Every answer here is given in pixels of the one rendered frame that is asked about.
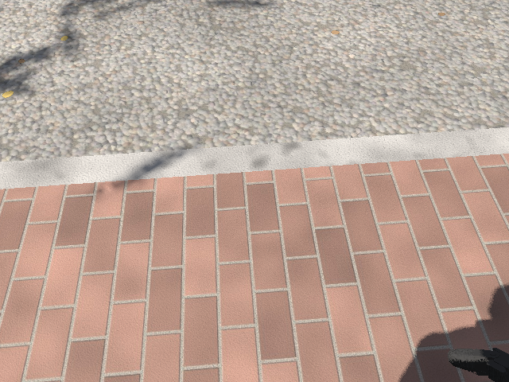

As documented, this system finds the robot right hand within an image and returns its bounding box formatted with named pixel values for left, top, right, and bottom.
left=448, top=348, right=509, bottom=382

